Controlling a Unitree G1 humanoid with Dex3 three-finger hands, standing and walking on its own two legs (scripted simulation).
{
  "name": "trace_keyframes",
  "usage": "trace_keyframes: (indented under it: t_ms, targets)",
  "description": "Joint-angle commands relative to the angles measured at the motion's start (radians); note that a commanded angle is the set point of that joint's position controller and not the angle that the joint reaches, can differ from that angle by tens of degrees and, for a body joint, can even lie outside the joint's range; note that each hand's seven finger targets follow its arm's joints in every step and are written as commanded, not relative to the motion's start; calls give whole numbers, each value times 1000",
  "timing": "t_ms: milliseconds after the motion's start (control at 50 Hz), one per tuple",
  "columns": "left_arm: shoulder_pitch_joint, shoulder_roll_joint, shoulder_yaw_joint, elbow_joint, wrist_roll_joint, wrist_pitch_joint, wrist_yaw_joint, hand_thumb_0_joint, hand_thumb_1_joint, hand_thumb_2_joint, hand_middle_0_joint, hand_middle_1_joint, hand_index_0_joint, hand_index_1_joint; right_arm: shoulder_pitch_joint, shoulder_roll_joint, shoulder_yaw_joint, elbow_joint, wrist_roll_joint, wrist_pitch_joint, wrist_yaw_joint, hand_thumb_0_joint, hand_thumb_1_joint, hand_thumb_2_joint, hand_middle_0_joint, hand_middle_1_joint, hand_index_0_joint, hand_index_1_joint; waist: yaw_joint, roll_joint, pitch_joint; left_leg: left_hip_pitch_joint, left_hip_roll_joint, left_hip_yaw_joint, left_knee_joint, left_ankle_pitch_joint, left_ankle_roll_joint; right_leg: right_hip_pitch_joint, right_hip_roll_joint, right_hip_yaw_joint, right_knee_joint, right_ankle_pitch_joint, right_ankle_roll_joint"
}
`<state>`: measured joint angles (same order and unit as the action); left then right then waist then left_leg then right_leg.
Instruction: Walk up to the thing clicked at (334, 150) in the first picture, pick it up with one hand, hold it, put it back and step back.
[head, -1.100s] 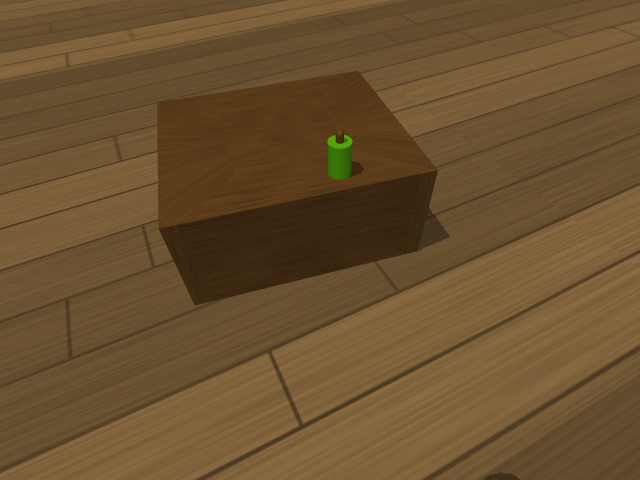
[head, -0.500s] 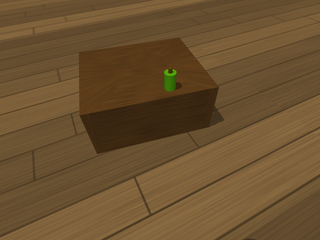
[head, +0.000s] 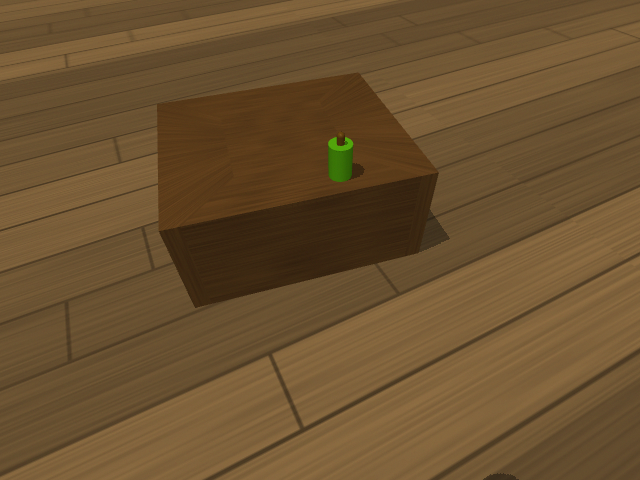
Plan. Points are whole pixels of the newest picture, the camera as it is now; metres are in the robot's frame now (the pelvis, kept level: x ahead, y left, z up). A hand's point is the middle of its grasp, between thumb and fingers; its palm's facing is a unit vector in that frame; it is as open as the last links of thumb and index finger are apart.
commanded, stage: stand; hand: right
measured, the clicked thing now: (340, 154) +1.12 -0.04 -0.28
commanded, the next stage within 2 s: walk up in 0.02 s
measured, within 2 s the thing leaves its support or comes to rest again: neither
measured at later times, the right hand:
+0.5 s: hand (495, 477) +0.18 -0.21 -0.14, palm faces -0.13 +0.89 -0.43, open 7.4 cm
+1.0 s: hand (459, 313) +0.44 -0.23 -0.15, palm faces -0.25 +0.89 -0.37, open 7.4 cm
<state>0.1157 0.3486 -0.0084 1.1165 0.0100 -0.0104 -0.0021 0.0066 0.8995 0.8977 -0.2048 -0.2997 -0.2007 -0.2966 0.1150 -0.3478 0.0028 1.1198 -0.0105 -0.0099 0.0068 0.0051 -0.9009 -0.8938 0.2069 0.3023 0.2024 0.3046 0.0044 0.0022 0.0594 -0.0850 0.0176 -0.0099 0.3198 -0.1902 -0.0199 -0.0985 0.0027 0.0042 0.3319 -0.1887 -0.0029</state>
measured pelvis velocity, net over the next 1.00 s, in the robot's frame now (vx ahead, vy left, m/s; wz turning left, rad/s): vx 0.32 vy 0.03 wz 0.21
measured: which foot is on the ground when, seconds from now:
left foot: down 0.00-0.08, up 0.10-0.30, down 0.32-0.80, up 0.82-1.00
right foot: down 0.00-0.34, up 0.36-0.76, down 0.78-1.00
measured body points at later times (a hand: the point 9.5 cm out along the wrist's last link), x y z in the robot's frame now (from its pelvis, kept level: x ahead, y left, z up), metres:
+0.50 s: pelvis +0.11 +0.07 -0.02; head +0.11 +0.11 +0.43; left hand +0.12 +0.41 -0.15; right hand +0.18 -0.25 -0.11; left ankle +0.11 +0.18 -0.75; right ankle +0.12 -0.07 -0.69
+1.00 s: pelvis +0.32 +0.03 -0.01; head +0.35 +0.02 +0.44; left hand +0.35 +0.35 -0.11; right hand +0.45 -0.27 -0.13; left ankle +0.31 +0.17 -0.69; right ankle +0.37 -0.06 -0.75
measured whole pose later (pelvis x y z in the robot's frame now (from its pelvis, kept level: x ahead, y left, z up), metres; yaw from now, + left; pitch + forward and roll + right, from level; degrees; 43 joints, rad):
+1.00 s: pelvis +0.32 +0.03 -0.01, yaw +12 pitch -3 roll +0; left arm 0.24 0.36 0.05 0.81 0.02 -0.06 -0.07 0.01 0.90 0.90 -0.21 -0.30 -0.20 -0.30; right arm 0.32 -0.43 -0.05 0.84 -0.01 -0.08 0.03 0.01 -0.90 -0.89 0.21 0.30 0.20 0.30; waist 0.02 0.03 0.10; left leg -0.44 0.05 0.00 1.00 -0.38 0.02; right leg -0.23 -0.02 -0.10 0.53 -0.25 -0.05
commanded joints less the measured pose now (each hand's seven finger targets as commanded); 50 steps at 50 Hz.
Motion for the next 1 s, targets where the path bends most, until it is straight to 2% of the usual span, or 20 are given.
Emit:
trace_keyframes:
  t_ms: [0, 20, 60, 80, 100, 180, 280, 300, 320, 340, 400, 460, 660, 700, 740, 760, 780, 800, 880, 980]
  targets:
    - [13, 302, 114, -114, 14, -38, -14, 0, 900, 900, -200, -300, -200, -300, 46, -266, -98, -111, -9, -28, 5, 0, -900, -900, 200, 300, 200, 300, 11, -42, -164, -80, 54, -104, 61, -284, 110, 112, -72, 48, 32, -304, -54]
    - [53, 303, 123, -107, 23, -38, -22, 0, 900, 900, -200, -300, -200, -300, 21, -270, -102, -120, -20, -27, 16, 0, -900, -900, 200, 300, 200, 300, 38, -20, -82, -242, 50, -112, 83, -450, 113, 99, -108, 113, 28, -480, -85]
    - [111, 335, 149, -129, 30, -41, -30, 0, 900, 900, -200, -300, -200, -300, -89, -215, -101, -196, -30, -23, 26, 0, -900, -900, 200, 300, 200, 300, 101, -145, 78, -534, -15, 9, 338, -323, 78, 103, -284, 323, -146, -661, -183]
    - [124, 354, 161, -159, 40, -49, -29, 0, 900, 900, -200, -300, -200, -300, -92, -213, -102, -219, -35, -28, 29, 0, -900, -900, 200, 300, 200, 300, 121, -180, 92, -618, 24, 7, 510, -311, 55, 118, -417, 446, -240, -610, -264]
    - [116, 343, 162, -173, 38, -55, -31, 0, 900, 900, -200, -300, -200, -300, -93, -237, -113, -224, -34, -33, 31, 0, -900, -900, 200, 300, 200, 300, 115, -98, 107, -624, 60, -38, 551, -282, 50, 92, -437, 455, -240, -535, -287]
    - [-8, 337, 162, -251, 40, -65, -40, 0, 900, 900, -200, -300, -200, -300, 65, -245, -134, -227, -21, -46, 60, 0, -900, -900, 200, 300, 200, 300, 16, -143, 41, -408, 107, -37, 427, -231, 32, 6, -313, 175, -179, -361, -214]
    - [-11, 275, 143, -293, 32, -44, -60, 0, 900, 900, -200, -300, -200, -300, 298, -245, -173, -175, -30, -58, 56, 0, -900, -900, 200, 300, 200, 300, -91, 4, -29, 101, -22, 127, 225, -23, 29, -317, -168, -70, 177, -302, -136]
    - [33, 214, 125, -298, 36, -37, -62, 0, 900, 900, -200, -300, -200, -300, 412, -300, -192, -155, -35, -64, 41, 0, -900, -900, 200, 300, 200, 300, -138, 181, -81, 265, 13, 16, 191, -194, 69, -452, -118, -115, 482, -267, -112]
    - [43, 150, 107, -325, 25, -36, -60, 0, 900, 900, -200, -300, -200, -300, 461, -417, -207, -184, -44, -74, 27, 0, -900, -900, 200, 300, 200, 300, -153, 428, -69, 229, 295, -572, -80, -589, 172, -666, 29, -101, 797, -447, -62]
    - [23, 260, 128, -320, 22, -30, -51, 0, 900, 900, -200, -300, -200, -300, 358, -443, -204, -233, -10, -77, 31, 0, -900, -900, 200, 300, 200, 300, -113, 228, -32, 40, 389, -800, -207, -738, 272, -593, -26, 84, 851, -418, -71]
    - [123, 307, 130, -247, 4, -29, -52, 0, 900, 900, -200, -300, -200, -300, 213, -359, -164, -295, -6, -91, 15, 0, -900, -900, 200, 300, 200, 300, -11, 59, 30, -20, 290, -472, -110, -445, 231, -562, -125, 111, 820, -194, -46]
    - [152, 292, 133, -236, 12, -19, -69, 0, 900, 900, -200, -300, -200, -300, 228, -332, -149, -298, -1, -102, 13, 0, -900, -900, 200, 300, 200, 300, -7, 118, 42, -125, 232, -282, -135, -226, 216, -448, -129, 50, 685, -117, -5]
    - [-25, 235, 136, -343, 13, -31, -101, 0, 900, 900, -200, -300, -200, -300, 291, -343, -148, -339, 1, -112, 8, 0, -900, -900, 200, 300, 200, 300, -44, 112, 45, -81, 210, -131, -50, 56, 204, -337, -97, -34, 304, 31, -18]
    - [-13, 227, 143, -343, 12, -36, -97, 0, 900, 900, -200, -300, -200, -300, 301, -337, -148, -350, -2, -106, 1, 0, -900, -900, 200, 300, 200, 300, -33, 114, 9, -72, 211, -111, 37, 220, 186, -253, -56, -70, 281, -15, -35]
    - [129, 248, 161, -313, 12, -50, -83, 0, 900, 900, -200, -300, -200, -300, 292, -311, -134, -364, 2, -101, -7, 0, -900, -900, 200, 300, 200, 300, 54, 41, -67, -113, 162, -54, 301, 420, 148, -17, -27, -68, 188, -10, -61]
    - [252, 303, 184, -290, 19, -61, -71, 0, 900, 900, -200, -300, -200, -300, 323, -251, -112, -373, 7, -98, -7, 0, -900, -900, 200, 300, 200, 300, 104, -115, -155, -216, 85, 3, 580, 302, 115, 159, -90, 25, 119, -80, -95]
    - [307, 385, 200, -298, 19, -69, -60, 0, 900, 900, -200, -300, -200, -300, 359, -184, -86, -403, 18, -100, -6, 0, -900, -900, 200, 300, 200, 300, 99, -336, -193, -472, -45, 51, 823, -165, 67, 300, -350, 439, 8, -201, -172]
    - [286, 408, 197, -302, 0, -61, -56, 0, 900, 900, -200, -300, -200, -300, 303, -268, -109, -385, 11, -91, -21, 0, -900, -900, 200, 300, 200, 300, 115, -260, -131, -534, -43, -31, 917, -336, 71, 189, -439, 601, -72, -246, -256]
    - [130, 297, 156, -352, -6, -63, -47, 0, 900, 900, -200, -300, -200, -300, 338, -273, -113, -314, 12, -85, 1, 0, -900, -900, 200, 300, 200, 300, 9, -165, 28, -448, 63, -52, 794, -207, 68, -93, -290, 224, -68, -91, -234]
    - [171, 298, 149, -388, 9, -73, -50, 0, 900, 900, -200, -300, -200, -300, 257, -241, -117, -336, -8, -80, 26, 0, -900, -900, 200, 300, 200, 300, 31, -160, 10, -420, 63, 28, 524, -162, 22, -103, -262, 110, -52, 21, -263]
